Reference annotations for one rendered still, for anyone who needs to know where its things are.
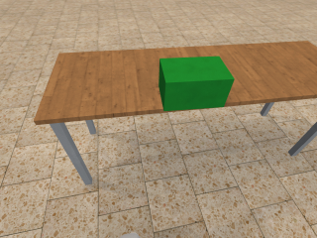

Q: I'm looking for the carton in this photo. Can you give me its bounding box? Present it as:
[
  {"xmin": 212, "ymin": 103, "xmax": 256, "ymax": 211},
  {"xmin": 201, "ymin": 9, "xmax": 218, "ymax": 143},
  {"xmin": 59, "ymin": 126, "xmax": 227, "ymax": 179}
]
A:
[{"xmin": 158, "ymin": 56, "xmax": 235, "ymax": 111}]

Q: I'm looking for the table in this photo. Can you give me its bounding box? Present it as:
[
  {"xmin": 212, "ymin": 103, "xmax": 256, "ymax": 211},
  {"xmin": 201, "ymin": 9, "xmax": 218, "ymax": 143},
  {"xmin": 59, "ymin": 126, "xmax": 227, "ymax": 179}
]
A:
[{"xmin": 34, "ymin": 41, "xmax": 317, "ymax": 185}]

